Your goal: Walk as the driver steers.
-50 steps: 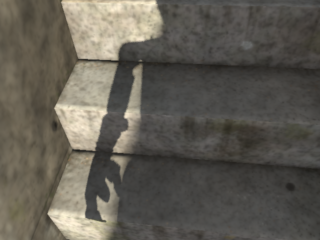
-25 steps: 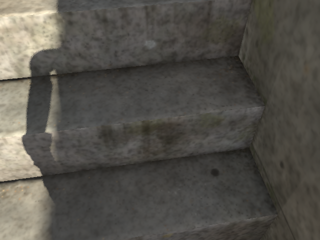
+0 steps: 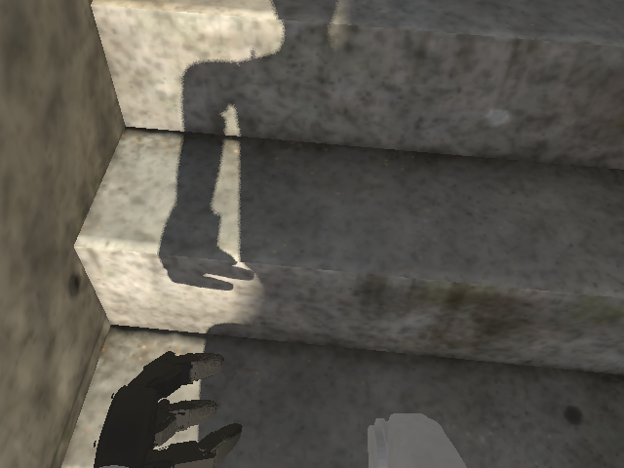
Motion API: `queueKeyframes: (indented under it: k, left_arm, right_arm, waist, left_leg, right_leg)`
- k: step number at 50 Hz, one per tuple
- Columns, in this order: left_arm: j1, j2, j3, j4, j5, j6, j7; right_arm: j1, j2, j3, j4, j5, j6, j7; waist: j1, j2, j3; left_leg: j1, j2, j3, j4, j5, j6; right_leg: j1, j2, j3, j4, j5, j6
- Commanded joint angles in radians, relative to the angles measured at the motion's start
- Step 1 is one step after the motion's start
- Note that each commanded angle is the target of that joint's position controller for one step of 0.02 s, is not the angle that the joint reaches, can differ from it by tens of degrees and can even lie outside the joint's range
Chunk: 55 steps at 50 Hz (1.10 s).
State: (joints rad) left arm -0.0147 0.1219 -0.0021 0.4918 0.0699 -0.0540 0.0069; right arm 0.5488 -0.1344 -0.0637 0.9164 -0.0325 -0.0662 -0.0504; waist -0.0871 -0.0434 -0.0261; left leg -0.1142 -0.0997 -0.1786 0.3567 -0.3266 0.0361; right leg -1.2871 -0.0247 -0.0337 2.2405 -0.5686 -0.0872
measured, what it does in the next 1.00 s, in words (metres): climbs, turning right: right foot 0.20 m higher, then left foot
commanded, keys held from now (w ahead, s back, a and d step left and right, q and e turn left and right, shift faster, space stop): q+shift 0.02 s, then e+shift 0.84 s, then shift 0.02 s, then q+shift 0.12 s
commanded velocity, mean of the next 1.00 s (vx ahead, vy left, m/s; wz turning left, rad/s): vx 0.15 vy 0.00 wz -0.45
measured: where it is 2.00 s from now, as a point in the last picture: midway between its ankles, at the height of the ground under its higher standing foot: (393, 381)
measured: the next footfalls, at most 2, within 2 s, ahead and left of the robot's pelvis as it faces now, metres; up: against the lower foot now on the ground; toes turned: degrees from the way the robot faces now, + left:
right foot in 0.10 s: +0.16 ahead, -0.10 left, +0.20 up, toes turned +3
left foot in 0.56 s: +0.19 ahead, +0.15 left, +0.21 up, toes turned -15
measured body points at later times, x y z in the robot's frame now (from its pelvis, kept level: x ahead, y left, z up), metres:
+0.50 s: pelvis +0.12 +0.01 +0.20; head +0.13 +0.00 +0.65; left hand +0.24 +0.26 +0.08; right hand +0.30 -0.23 +0.11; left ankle +0.16 +0.16 -0.47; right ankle +0.12 -0.10 -0.53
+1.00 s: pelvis +0.18 +0.00 +0.20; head +0.19 +0.00 +0.65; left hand +0.49 +0.00 +0.15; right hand +0.09 -0.25 +0.08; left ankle +0.15 +0.16 -0.53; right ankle +0.15 -0.14 -0.37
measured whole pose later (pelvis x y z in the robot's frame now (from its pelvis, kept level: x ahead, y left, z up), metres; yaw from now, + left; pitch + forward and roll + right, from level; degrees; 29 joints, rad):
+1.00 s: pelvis +0.18 +0.00 +0.20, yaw -31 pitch +3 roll +2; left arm -0.04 0.17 -0.03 0.60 0.05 0.03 -0.11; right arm 0.35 -0.23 -0.01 0.78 -0.08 -0.08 -0.01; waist -0.07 -0.05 -0.04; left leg -0.04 0.07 0.27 0.33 -0.32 -0.02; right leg -0.90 -0.16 -0.02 1.54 -0.27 -0.03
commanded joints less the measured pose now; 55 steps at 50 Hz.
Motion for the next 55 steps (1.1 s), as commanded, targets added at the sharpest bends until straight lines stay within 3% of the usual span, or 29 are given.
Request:
queueKeyframes:
  k: [1,2,3,4,5,6,7,8,9,10,11,13,15,17,19,25,27,28,29,30,32,34,39,46,49,51,52,54,55]
  left_arm:
    - [-0.228,0.272,0.018,-0.257,-0.086,0.038,0.002]
    - [-0.202,0.276,0.041,-0.163,-0.112,0.079,-0.056]
    - [-0.035,0.222,0.018,-0.106,-0.137,0.134,-0.103]
    - [0.164,0.208,0.001,0.053,-0.150,0.130,-0.120]
    - [0.205,0.149,0.015,0.137,-0.064,0.029,-0.023]
    - [0.295,0.067,-0.012,0.229,-0.088,0.022,0.014]
    - [0.355,0.033,-0.012,0.334,-0.122,0.027,0.040]
    - [0.340,0.030,-0.008,0.394,-0.110,0.041,0.061]
    - [0.572,0.187,0.008,0.358,-0.054,0.050,-0.074]
    - [0.499,0.170,0.030,0.395,-0.075,0.038,-0.131]
    - [0.400,0.122,0.018,0.407,-0.103,0.017,-0.159]
    - [0.173,0.044,-0.003,0.408,-0.112,-0.032,-0.126]
    - [0.035,0.038,-0.011,0.339,-0.088,-0.054,-0.104]
    - [-0.010,0.230,0.049,0.223,-0.063,-0.046,-0.056]
    - [-0.002,0.256,0.061,0.202,-0.058,-0.042,-0.037]
    - [0.207,0.288,0.093,0.217,-0.155,-0.055,-0.021]
    - [0.128,0.281,0.113,0.175,-0.136,-0.016,-0.049]
    - [0.105,0.207,0.093,0.158,-0.073,0.012,-0.048]
    - [0.252,0.074,0.063,0.136,-0.052,0.019,-0.053]
    - [0.364,0.120,0.070,0.183,-0.042,0.011,-0.053]
    - [0.307,0.208,0.095,0.184,-0.070,0.006,-0.027]
    - [0.029,0.194,0.088,0.075,-0.052,0.001,-0.020]
    - [-0.005,0.132,0.031,0.086,-0.067,0.027,-0.092]
    - [-0.140,0.114,0.001,0.005,-0.024,0.051,-0.113]
    - [-0.097,0.084,-0.028,0.000,-0.006,0.078,-0.119]
    - [0.001,0.110,-0.005,0.059,-0.023,0.102,-0.104]
    - [0.047,0.088,0.009,0.018,-0.060,0.119,-0.020]
    - [0.214,0.219,0.067,0.120,-0.077,0.093,-0.009]
    - [0.388,0.356,0.127,0.204,-0.051,0.092,0.033]
  right_arm:
    - [-0.210,-0.267,-0.034,0.016,0.000,-0.016,0.150]
    - [-0.195,-0.401,-0.061,-0.010,-0.007,-0.011,0.234]
    - [-0.222,-0.424,-0.078,0.051,-0.030,0.016,0.286]
    - [-0.099,-0.407,-0.065,0.068,-0.047,0.011,0.309]
    - [-0.102,-0.351,-0.103,-0.065,0.075,-0.053,0.085]
    - [-0.043,-0.280,-0.071,0.009,0.086,-0.064,0.018]
    - [-0.124,-0.215,-0.046,-0.003,0.067,-0.061,-0.018]
    - [-0.233,-0.151,-0.025,-0.041,0.015,-0.061,-0.034]
    - [-0.030,-0.113,-0.021,0.007,0.018,0.028,0.157]
    - [-0.155,-0.167,-0.033,-0.029,0.019,0.048,0.176]
    - [-0.215,-0.126,-0.015,-0.063,0.001,0.047,0.143]
    - [-0.279,-0.121,0.023,-0.115,-0.049,0.021,0.111]
    - [-0.285,-0.121,0.035,-0.132,-0.020,0.036,0.088]
    - [-0.438,-0.189,0.022,-0.233,0.015,0.032,0.060]
    - [-0.409,-0.149,0.016,-0.239,0.015,0.016,0.070]
    - [-0.461,-0.122,0.011,-0.422,0.001,0.019,0.019]
    - [-0.367,-0.158,-0.029,-0.446,0.037,0.000,0.023]
    - [-0.266,-0.176,-0.027,-0.439,0.022,-0.011,0.043]
    - [-0.210,-0.287,-0.060,-0.417,0.018,-0.019,0.052]
    - [-0.219,-0.333,-0.073,-0.418,0.002,-0.011,0.072]
    - [-0.277,-0.233,-0.023,-0.392,0.003,-0.016,0.098]
    - [-0.370,-0.148,0.028,-0.359,-0.003,0.008,0.096]
    - [-0.316,-0.204,0.012,-0.285,-0.070,-0.032,0.035]
    - [-0.250,-0.248,0.016,-0.224,-0.061,-0.034,0.017]
    - [-0.384,-0.260,0.017,-0.245,-0.041,-0.028,0.043]
    - [-0.429,-0.269,0.015,-0.244,0.018,-0.024,0.095]
    - [-0.322,-0.235,-0.010,-0.212,0.069,-0.021,0.016]
    - [-0.285,-0.362,-0.047,-0.191,-0.018,0.050,0.118]
    - [-0.080,-0.154,0.001,-0.181,-0.056,0.067,0.163]
  waist:
    - [0.250,0.127,-0.300]
    - [0.246,0.269,-0.290]
    - [0.310,0.173,-0.274]
    - [0.207,0.156,-0.528]
    - [0.103,0.157,-0.565]
    - [0.126,0.125,-0.571]
    - [0.185,-0.093,-0.504]
    - [0.211,-0.188,-0.299]
    - [0.154,-0.224,-0.326]
    - [0.171,-0.021,-0.074]
    - [0.107,0.112,-0.038]
    - [-0.011,0.142,-0.117]
    - [-0.041,0.066,-0.073]
    - [0.023,0.024,-0.106]
    - [0.004,-0.053,-0.090]
    - [0.046,-0.092,-0.055]
    - [0.005,-0.082,-0.085]
    - [0.005,-0.041,-0.121]
    - [0.106,0.280,-0.237]
    - [0.121,0.381,-0.219]
    - [0.124,0.179,-0.080]
    - [0.103,0.072,-0.047]
    - [0.060,0.128,-0.097]
    - [0.045,0.114,-0.018]
    - [0.133,0.096,-0.021]
    - [0.206,0.142,-0.027]
    - [0.123,0.160,-0.064]
    - [0.210,0.099,-0.066]
    - [0.115,-0.109,-0.352]
  left_leg:
    - [-0.440,0.257,-0.223,-0.224,0.951,0.204]
    - [-0.531,0.295,-0.238,-0.238,1.855,0.323]
    - [-0.388,0.335,-0.140,-0.130,2.434,0.303]
    - [-0.224,0.373,-0.127,0.092,2.745,0.352]
    - [0.026,0.164,0.085,0.256,2.305,0.071]
    - [-0.097,0.119,0.063,0.354,1.931,-0.018]
    - [-0.149,0.064,0.038,0.626,1.191,-0.031]
    - [-0.413,-0.028,-0.032,1.196,0.220,-0.084]
    - [-0.819,-0.142,-0.265,1.698,0.226,0.069]
    - [-1.124,-0.136,-0.271,1.817,0.221,0.103]
    - [-1.178,-0.120,-0.243,1.760,0.209,0.133]
    - [-1.072,0.060,-0.037,1.497,0.193,0.102]
    - [-0.868,0.114,0.081,1.330,0.079,-0.028]
    - [-0.577,0.096,0.185,1.198,-0.021,-0.095]
    - [-0.383,0.095,0.218,1.111,0.117,-0.115]
    - [-0.545,0.095,0.096,0.411,-0.069,-0.128]
    - [-0.289,0.088,0.174,0.183,0.186,-0.064]
    - [-0.097,0.115,0.102,0.079,0.408,0.012]
    - [0.276,0.421,-0.229,0.166,1.065,0.306]
    - [0.353,0.647,-0.436,0.146,1.254,0.472]
    - [0.136,0.566,-0.269,0.142,0.917,0.366]
    - [0.023,0.413,-0.026,0.075,0.774,0.291]
    - [0.111,0.365,0.160,-0.002,0.648,0.252]
    - [0.174,0.431,0.236,-0.106,0.627,0.239]
    - [-0.045,0.367,0.313,-0.140,0.690,0.185]
    - [-0.127,0.332,0.321,-0.054,0.917,0.162]
    - [0.084,0.388,0.248,0.004,1.177,0.130]
    - [0.042,0.304,0.309,0.265,1.092,0.109]
    - [-0.183,0.271,0.356,0.555,0.494,0.044]
  right_leg:
    - [0.496,0.049,0.045,-0.824,-0.197,-0.071]
    - [0.698,0.142,-0.154,-0.745,0.001,0.017]
    - [0.685,0.158,-0.137,-0.772,0.378,-0.004]
    - [0.902,0.161,-0.088,-1.033,0.427,-0.021]
    - [1.051,0.151,-0.135,-1.122,0.166,-0.082]
    - [1.172,0.180,-0.069,-1.282,0.180,-0.085]
    - [1.173,0.145,0.030,-1.404,0.240,-0.114]
    - [1.125,0.005,0.299,-1.614,0.492,-0.232]
    - [1.217,-0.262,0.825,-1.604,0.985,-0.305]
    - [1.102,-0.215,0.758,-1.591,0.836,-0.229]
    - [1.025,-0.149,0.613,-1.611,0.742,-0.202]
    - [0.906,-0.029,0.371,-1.701,0.367,-0.140]
    - [0.634,0.015,0.318,-1.801,0.173,-0.081]
    - [0.447,0.037,0.282,-1.876,0.200,-0.059]
    - [0.384,0.057,0.280,-1.902,0.253,-0.062]
    - [1.155,-0.116,0.673,-1.755,0.632,-0.175]
    - [1.107,-0.058,0.618,-1.666,0.765,-0.164]
    - [0.943,0.027,0.531,-1.493,0.578,-0.132]
    - [0.588,0.218,0.317,-1.202,0.156,0.050]
    - [0.289,0.208,0.237,-0.759,-0.136,0.147]
    - [0.181,0.090,0.180,-0.137,-0.004,0.165]
    - [0.177,0.071,0.139,-0.230,0.070,0.114]
    - [0.151,-0.019,0.083,-0.203,0.230,0.117]
    - [0.154,-0.130,0.075,-0.379,0.199,0.055]
    - [0.531,-0.160,0.015,-0.900,0.341,0.046]
    - [0.847,-0.089,-0.042,-1.272,0.455,0.080]
    - [0.827,0.022,-0.083,-1.507,0.148,0.038]
    - [1.221,0.074,-0.102,-2.027,0.804,-0.041]
    - [1.640,-0.144,0.065,-1.640,1.626,-0.225]
Keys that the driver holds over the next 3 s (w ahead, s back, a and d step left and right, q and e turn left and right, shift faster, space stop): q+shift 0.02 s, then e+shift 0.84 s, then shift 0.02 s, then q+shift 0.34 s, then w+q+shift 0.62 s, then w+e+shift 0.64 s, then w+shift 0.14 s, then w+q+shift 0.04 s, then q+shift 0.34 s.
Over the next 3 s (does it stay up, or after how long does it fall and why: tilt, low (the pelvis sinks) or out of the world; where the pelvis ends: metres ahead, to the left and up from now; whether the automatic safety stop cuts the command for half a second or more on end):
stays up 1.02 -0.31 1.01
